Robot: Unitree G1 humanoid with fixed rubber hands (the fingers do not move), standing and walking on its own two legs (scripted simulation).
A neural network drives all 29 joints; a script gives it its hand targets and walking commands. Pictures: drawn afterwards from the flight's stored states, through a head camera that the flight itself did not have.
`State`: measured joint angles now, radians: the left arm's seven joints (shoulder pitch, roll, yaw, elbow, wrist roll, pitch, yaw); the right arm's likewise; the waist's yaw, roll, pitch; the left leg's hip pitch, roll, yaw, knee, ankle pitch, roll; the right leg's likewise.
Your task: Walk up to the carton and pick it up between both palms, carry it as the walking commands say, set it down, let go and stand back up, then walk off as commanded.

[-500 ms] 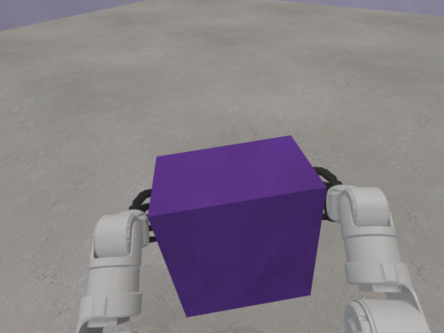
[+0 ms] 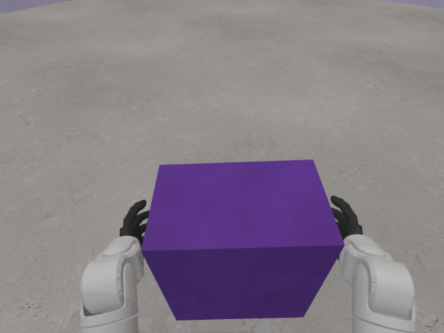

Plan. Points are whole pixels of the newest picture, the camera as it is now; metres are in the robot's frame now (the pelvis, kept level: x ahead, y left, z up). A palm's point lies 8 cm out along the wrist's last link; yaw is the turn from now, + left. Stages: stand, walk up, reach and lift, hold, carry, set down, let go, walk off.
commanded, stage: carry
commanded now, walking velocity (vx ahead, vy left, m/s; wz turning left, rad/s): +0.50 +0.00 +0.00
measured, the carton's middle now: (237, 248) +0.28 -0.01 +0.02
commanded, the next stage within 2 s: none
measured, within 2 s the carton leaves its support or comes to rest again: neither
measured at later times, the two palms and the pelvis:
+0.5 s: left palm (163, 134) +0.56 +0.15 +0.08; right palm (300, 128) +0.58 -0.19 +0.08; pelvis +0.32 -0.02 +0.01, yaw +0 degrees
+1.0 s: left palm (175, 70) +0.94 +0.16 +0.08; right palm (275, 71) +0.92 -0.18 +0.08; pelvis +0.68 +0.01 +0.02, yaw -4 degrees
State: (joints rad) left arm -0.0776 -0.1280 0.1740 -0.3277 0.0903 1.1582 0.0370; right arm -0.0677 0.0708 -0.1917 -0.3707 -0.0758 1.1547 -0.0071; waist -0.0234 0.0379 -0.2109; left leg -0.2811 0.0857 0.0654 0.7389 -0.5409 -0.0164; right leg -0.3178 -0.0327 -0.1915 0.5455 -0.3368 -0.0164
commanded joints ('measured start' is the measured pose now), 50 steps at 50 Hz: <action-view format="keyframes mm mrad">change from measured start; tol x64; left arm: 1 -572 -667 -690 -95 -304 34 -188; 50 -510 -775 -776 -209 -396 17 -198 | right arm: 1 -518 747 760 46 392 53 225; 50 -453 843 783 -90 394 25 204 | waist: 1 11 -141 -19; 50 -7 69 -94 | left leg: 1 -398 -11 50 -172 101 -19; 10 903 218 -233 -242 1391 131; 13 442 128 39 -78 1363 29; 16 -610 -95 66 531 -80 -35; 34 635 326 -506 -479 282 209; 50 275 174 -23 -516 350 115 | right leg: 1 437 -340 434 -193 413 -175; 9 -696 10 55 361 -224 30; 16 850 -343 607 -113 965 -229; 30 353 -144 30 -162 1171 -15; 36 -221 -30 233 807 -104 -19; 50 -35 -36 9 -124 220 22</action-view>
